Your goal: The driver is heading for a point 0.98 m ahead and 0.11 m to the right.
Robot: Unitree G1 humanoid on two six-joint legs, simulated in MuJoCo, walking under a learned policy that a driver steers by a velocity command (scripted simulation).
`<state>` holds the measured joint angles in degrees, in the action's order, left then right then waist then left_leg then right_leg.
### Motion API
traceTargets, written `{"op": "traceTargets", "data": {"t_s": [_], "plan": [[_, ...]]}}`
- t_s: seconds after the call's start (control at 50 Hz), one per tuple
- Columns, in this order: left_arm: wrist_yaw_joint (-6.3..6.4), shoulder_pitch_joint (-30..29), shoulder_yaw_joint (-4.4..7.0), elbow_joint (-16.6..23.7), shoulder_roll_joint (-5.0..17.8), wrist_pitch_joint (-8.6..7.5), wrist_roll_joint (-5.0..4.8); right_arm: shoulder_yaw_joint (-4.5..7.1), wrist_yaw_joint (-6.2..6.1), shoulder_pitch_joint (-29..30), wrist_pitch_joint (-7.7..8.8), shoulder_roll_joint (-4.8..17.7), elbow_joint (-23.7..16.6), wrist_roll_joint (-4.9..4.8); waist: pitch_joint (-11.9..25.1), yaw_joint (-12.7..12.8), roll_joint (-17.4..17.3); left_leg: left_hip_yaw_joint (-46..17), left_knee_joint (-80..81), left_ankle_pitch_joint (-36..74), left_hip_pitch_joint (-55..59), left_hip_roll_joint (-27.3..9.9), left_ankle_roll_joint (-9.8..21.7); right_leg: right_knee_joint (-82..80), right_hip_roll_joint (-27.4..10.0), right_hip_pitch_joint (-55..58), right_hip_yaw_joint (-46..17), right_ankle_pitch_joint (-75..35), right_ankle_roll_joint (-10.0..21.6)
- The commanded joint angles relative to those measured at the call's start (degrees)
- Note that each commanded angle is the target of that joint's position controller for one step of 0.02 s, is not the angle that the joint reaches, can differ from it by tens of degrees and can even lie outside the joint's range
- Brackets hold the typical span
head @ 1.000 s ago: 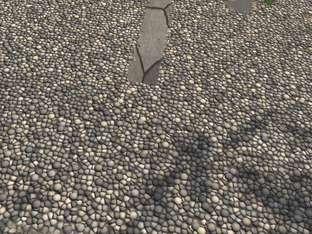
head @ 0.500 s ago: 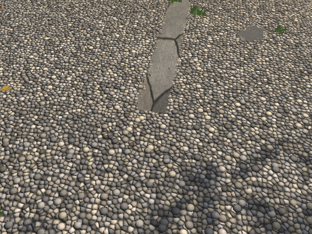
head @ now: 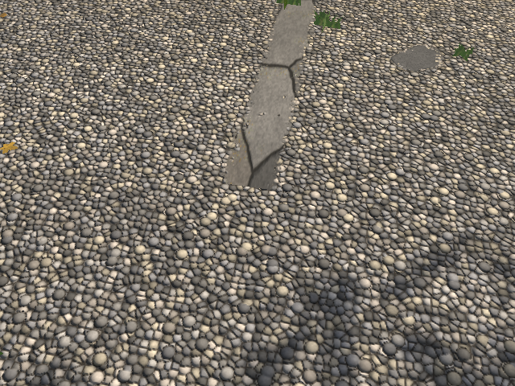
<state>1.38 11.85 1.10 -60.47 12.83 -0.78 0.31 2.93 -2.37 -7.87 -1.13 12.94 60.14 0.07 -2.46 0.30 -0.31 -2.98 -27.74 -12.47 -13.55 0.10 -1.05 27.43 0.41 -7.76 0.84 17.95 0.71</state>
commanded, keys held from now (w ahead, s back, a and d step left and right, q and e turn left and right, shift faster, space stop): no key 0.90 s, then w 0.10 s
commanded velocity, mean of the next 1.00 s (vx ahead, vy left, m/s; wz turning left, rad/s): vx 0.01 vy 0.00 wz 0.00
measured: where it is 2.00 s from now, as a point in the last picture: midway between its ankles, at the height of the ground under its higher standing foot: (255, 374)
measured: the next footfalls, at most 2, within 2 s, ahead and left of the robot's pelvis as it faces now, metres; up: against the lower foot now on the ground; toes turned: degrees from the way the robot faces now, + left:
left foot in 1.20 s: +0.11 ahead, +0.14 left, +0.00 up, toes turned +3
right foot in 1.68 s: +0.49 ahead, -0.09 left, +0.00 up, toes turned -3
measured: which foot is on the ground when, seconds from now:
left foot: down 0.00-0.96, up 0.98-1.00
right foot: down 0.00-1.00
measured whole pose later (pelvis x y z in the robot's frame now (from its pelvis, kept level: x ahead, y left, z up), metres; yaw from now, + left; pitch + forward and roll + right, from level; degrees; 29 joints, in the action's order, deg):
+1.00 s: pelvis +0.01 -0.01 +0.00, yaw +0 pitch -1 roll +0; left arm 2.0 20.2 0.7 -62.0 10.6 -1.0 -0.6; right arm 1.4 -2.8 -13.4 -0.5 11.5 65.6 -0.4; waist -0.6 0.4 -0.2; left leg -2.5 -33.1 -19.5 -16.0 -0.5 -0.1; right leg 28.3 1.1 -8.3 1.2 19.5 2.2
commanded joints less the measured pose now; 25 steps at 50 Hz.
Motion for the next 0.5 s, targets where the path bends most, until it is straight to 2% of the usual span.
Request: {"op": "traceTargets", "data": {"t_s": [0.02,0.5], "plan": [[0.24,1.9,0.88,1.1,6.0,-0.41,0.02,0.90,-0.20,0.1,0.45,6.1,-1.0,0.01,1.4,-0.1,0.4,-1.2,2.7,10.7,5.1,-1.6,2.1,-6.3,-2.6,-5.7,-2.4,-8.2,0.8],[0.41,7.7,0.04,-0.9,4.1,-0.51,-0.07,-0.30,-0.49,-3.0,0.54,4.9,3.5,-0.10,-0.1,-0.3,0.4,-0.6,3.5,8.3,3.5,-1.4,1.6,-7.3,-2.0,-6.4,-2.1,-6.4,1.1]]}}
Over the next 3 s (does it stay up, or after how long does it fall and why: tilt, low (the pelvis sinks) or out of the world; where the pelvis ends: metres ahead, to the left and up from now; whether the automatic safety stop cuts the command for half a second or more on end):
stays up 0.81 0.01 0.00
